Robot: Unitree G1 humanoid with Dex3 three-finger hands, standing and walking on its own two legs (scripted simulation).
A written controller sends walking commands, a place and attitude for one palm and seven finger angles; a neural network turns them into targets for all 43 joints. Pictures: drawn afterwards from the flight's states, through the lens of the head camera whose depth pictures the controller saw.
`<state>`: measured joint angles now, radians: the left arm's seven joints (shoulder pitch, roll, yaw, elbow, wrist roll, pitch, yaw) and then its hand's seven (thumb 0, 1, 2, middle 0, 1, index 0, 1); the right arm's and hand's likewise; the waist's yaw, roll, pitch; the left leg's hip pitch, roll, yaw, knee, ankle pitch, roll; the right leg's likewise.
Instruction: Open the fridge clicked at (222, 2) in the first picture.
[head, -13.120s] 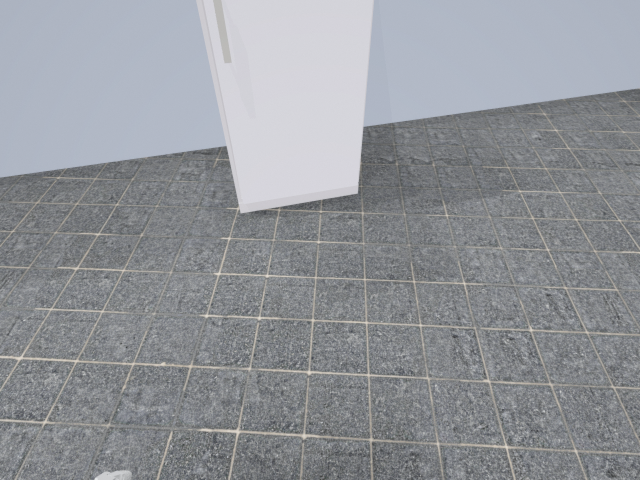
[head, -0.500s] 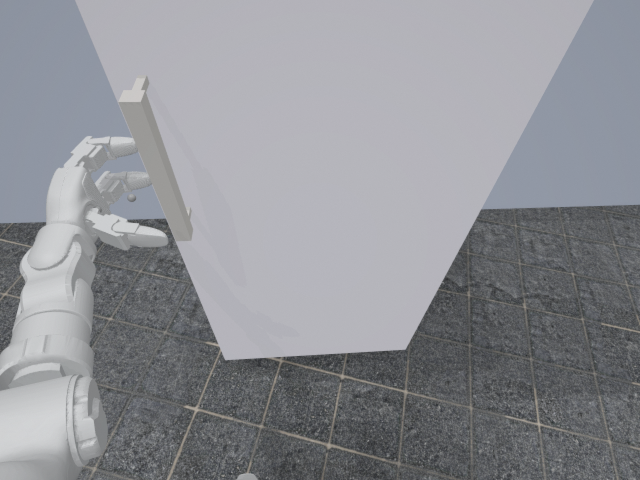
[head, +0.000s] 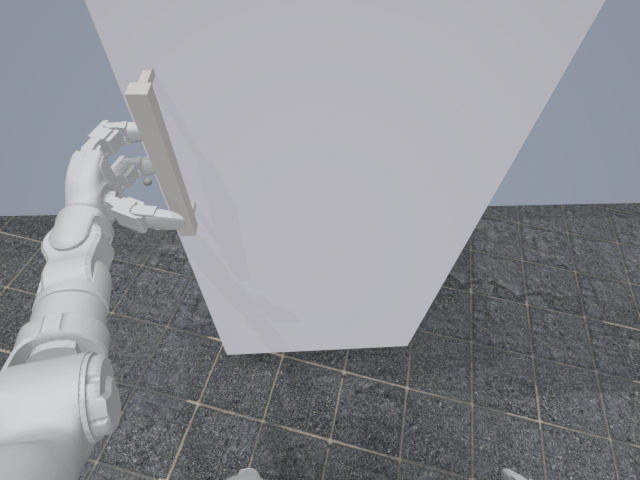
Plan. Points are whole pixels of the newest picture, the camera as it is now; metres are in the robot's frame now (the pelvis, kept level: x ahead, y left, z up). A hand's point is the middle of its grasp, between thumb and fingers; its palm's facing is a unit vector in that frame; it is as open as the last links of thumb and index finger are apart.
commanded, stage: slide the fingers in behind the handle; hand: left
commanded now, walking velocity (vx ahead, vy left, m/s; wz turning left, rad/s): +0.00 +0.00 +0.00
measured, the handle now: (171, 162) +0.49 +0.20 +0.11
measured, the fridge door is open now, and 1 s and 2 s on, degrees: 0 0 0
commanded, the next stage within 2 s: grip the handle and tug to test in 1.84 s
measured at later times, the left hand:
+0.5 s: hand (155, 191) +0.44 +0.21 +0.12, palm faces +0.08 -1.00 +0.00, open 13.9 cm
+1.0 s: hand (171, 191) +0.43 +0.19 +0.12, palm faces +0.11 -0.99 +0.00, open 14.1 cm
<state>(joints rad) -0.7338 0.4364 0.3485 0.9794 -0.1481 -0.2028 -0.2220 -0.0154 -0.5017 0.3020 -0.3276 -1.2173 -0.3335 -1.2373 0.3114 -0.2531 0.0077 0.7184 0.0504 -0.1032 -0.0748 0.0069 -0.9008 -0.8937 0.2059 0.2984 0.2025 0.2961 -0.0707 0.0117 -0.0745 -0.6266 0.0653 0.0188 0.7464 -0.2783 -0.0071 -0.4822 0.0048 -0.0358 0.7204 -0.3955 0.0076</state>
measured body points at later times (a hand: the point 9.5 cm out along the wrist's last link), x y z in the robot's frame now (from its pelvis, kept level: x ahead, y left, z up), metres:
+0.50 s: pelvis +0.00 +0.00 +0.00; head +0.04 +0.01 +0.45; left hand +0.43 +0.26 +0.12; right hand +0.06 -0.27 -0.11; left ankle +0.05 +0.12 -0.71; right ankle -0.02 -0.13 -0.71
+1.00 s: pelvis +0.01 -0.01 +0.00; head +0.03 -0.01 +0.45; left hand +0.42 +0.24 +0.12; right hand +0.10 -0.27 -0.10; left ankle +0.05 +0.12 -0.71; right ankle -0.02 -0.13 -0.71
